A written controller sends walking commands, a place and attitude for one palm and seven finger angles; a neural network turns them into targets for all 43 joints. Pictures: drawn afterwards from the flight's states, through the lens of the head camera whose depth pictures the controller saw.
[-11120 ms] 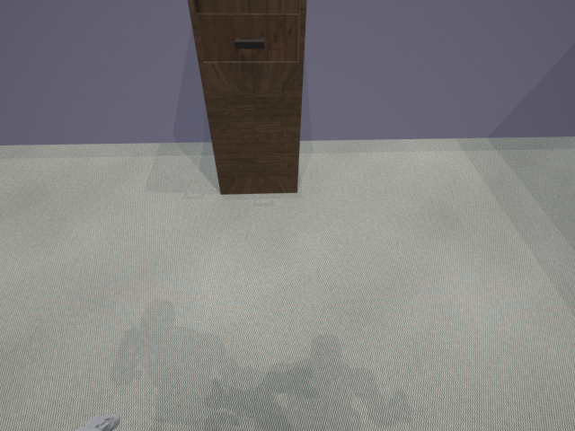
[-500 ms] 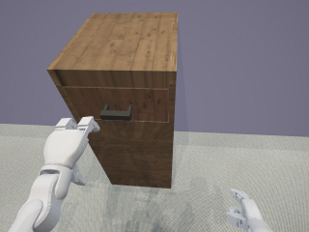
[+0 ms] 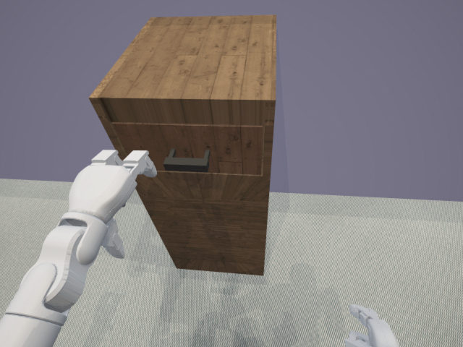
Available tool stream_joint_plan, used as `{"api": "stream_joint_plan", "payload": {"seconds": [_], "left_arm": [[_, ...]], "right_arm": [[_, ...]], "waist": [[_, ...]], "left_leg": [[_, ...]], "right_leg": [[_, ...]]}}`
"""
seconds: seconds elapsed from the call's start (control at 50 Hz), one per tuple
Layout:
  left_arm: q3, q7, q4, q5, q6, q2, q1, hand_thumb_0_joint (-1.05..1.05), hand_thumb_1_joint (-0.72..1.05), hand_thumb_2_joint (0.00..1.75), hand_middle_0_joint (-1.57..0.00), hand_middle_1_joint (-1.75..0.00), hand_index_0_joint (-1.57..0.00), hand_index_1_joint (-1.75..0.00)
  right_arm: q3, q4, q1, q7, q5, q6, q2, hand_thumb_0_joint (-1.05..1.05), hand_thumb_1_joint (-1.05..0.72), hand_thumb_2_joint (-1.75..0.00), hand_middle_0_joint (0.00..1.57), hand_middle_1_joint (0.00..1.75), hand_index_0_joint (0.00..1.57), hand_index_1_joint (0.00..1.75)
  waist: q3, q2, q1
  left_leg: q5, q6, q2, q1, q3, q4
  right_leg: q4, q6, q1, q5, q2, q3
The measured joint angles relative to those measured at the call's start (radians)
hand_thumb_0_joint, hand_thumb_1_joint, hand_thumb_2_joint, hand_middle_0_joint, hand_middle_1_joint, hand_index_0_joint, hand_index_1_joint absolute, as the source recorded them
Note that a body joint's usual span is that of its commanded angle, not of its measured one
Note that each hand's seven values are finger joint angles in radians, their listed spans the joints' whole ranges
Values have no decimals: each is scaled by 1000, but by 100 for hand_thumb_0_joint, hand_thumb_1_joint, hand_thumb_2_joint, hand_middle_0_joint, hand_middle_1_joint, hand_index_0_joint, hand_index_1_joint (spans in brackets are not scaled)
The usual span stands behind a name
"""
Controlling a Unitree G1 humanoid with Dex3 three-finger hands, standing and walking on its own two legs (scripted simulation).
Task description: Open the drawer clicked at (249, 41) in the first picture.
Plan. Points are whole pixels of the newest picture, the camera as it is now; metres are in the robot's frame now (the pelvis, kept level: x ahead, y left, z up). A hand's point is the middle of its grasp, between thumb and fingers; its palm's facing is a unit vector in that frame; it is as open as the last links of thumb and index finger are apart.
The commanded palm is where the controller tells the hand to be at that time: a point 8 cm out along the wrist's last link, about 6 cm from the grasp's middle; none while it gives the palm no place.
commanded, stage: raise the hand with hooked fingers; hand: left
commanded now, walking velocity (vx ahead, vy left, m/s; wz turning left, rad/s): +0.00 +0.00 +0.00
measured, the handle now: (188, 158) +0.51 +0.18 +0.00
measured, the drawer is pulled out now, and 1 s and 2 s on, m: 0.00 0.00 0.00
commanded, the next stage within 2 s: move the hooked fingers above the handle in 0.12 s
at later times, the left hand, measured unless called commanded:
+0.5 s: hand (125, 192) +0.33 +0.23 +0.10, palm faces +0.08 -0.09 -0.99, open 13.8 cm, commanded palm +0.31 +0.23 +0.16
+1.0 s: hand (149, 177) +0.39 +0.21 +0.08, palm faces +0.05 -0.07 -1.00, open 13.8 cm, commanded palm +0.36 +0.20 +0.14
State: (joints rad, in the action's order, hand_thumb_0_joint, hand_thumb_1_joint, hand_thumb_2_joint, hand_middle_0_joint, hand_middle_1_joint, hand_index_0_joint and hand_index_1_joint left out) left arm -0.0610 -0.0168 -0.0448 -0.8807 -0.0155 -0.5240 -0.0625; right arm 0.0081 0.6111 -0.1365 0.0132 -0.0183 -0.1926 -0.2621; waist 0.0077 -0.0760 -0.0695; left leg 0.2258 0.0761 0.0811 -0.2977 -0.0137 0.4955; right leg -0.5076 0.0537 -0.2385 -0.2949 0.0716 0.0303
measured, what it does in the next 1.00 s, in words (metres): stands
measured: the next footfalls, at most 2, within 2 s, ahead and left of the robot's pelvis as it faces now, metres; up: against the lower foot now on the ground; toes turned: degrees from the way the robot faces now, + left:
none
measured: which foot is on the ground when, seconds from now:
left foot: down 0.00-1.00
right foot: down 0.00-1.00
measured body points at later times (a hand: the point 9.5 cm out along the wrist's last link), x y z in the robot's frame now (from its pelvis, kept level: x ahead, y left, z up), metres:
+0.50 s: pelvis +0.00 +0.01 +0.00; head +0.02 -0.01 +0.45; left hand +0.32 +0.23 +0.15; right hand +0.19 -0.21 -0.11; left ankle +0.02 +0.07 -0.74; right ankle -0.02 -0.09 -0.74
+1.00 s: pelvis +0.02 +0.00 -0.01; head +0.05 -0.03 +0.44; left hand +0.38 +0.21 +0.13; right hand +0.18 -0.24 -0.13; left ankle +0.02 +0.07 -0.74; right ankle -0.02 -0.09 -0.74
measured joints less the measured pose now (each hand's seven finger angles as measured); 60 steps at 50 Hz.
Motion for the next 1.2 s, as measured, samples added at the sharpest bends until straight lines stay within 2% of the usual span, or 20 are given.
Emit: {"api": "stream_joint_plan", "payload": {"seconds": [0.04, 0.1, 0.22, 0.32, 0.42, 0.52, 0.62, 0.72, 0.84, 0.94, 1.04, 1.12, 1.2], "left_arm": [[10, -32, 16, -4, 0, -3, -16, 0, -49, 30, -32, -120, -32, -121], [23, -59, 45, -5, 33, -2, -42, 0, -49, 30, -32, -120, -32, -121], [-2, -21, 67, 1, 104, 16, -46, 0, -49, 30, -32, -120, -32, -121], [-44, 12, 67, -9, 63, 18, -42, 0, -49, 30, -32, -120, -32, -121], [-68, -25, 111, -27, 18, 27, -111, 0, -50, 30, -32, -120, -32, -121], [-78, -61, 190, -46, 54, 45, -197, 0, -50, 30, -32, -120, -32, -121], [-102, -48, 242, -54, 111, 65, -242, 0, -49, 30, -32, -120, -32, -121], [-124, -33, 219, -51, 106, 86, -221, 0, -49, 30, -32, -120, -32, -121], [-120, -72, 225, -61, 83, 96, -216, 0, -49, 30, -32, -120, -32, -121], [-101, -101, 275, -69, 125, 90, -242, 0, -49, 30, -32, -120, -32, -121], [-122, -80, 313, -63, 168, 94, -263, 0, -49, 30, -32, -120, -32, -121], [-160, -56, 355, -62, 149, 109, -295, 0, -49, 30, -32, -120, -32, -121], [-166, -68, 394, -73, 88, 117, -330, 0, -49, 30, -32, -120, -32, -121]], "right_arm": [[-5, 12, -2, -1, -3, 3, 0, 1, -90, -90, 20, 30, 20, 30], [-8, 24, -1, -4, -10, 3, 2, 1, -90, -90, 20, 30, 20, 30], [1, 17, 6, -6, -15, 1, 8, 1, -91, -90, 20, 30, 20, 30], [11, 5, 18, 3, -8, 11, 15, 1, -90, -90, 20, 30, 20, 30], [7, 4, 28, 10, -8, 23, 16, 1, -90, -90, 20, 30, 20, 30], [5, 10, 28, 6, -12, 16, 17, 1, -90, -90, 20, 30, 20, 30], [4, 10, 9, -1, -14, -1, 18, 1, -90, -90, 20, 30, 20, 30], [-3, 8, -16, -7, -9, -13, 16, 1, -90, -90, 20, 30, 20, 30], [-9, 17, -27, -7, -10, -21, 15, 1, -90, -90, 20, 30, 20, 30], [-13, 21, -28, -8, -15, -26, 14, 1, -91, -90, 20, 30, 20, 30], [-20, 15, -31, -3, -21, -31, 8, 1, -91, -90, 20, 30, 20, 30], [-19, 13, -24, 9, -20, -31, 4, 1, -91, -90, 20, 30, 20, 30], [-19, 11, -16, 19, -16, -26, 9, 1, -91, -90, 20, 30, 20, 30]], "waist": [[-1, -1, -7], [0, -5, -12], [10, -11, -4], [6, 1, 3], [-1, 14, -2], [7, 16, 0], [21, 13, 13], [34, 7, 26], [43, 11, 28], [51, 16, 27], [63, 15, 31], [64, 20, 38], [65, 29, 46]], "left_leg": [[-5, 1, 2, -8, 2, 1], [-11, 3, 6, -16, 6, 0], [-17, 9, 12, -9, 10, -9], [-13, 12, 12, -1, 10, -6], [-8, 11, 15, -16, 14, 6], [-6, 12, 18, -42, 13, 12], [3, 13, 18, -59, 10, 17], [20, 14, 18, -65, 3, 27], [38, 10, 12, -74, -7, 41], [47, 2, 7, -86, -7, 51], [53, -4, 5, -94, 7, 61], [59, -8, 4, -101, 16, 73], [65, -14, -2, -115, 13, 85]], "right_leg": [[-4, -2, -9, 2, -3, -3], [-5, -5, -16, 4, -6, -7], [4, -11, -8, 8, -12, -11], [7, -12, 3, 7, -12, -11], [-4, -12, -9, 1, -15, -16], [-15, -14, -37, -4, -17, -16], [-19, -15, -55, -12, -18, -13], [-28, -15, -62, -26, -16, -5], [-47, -10, -76, -42, -11, 5], [-57, -2, -88, -49, -5, 4], [-60, 5, -90, -56, -3, -9], [-68, 11, -95, -63, 0, -19], [-82, 19, -111, -67, 6, -17]]}}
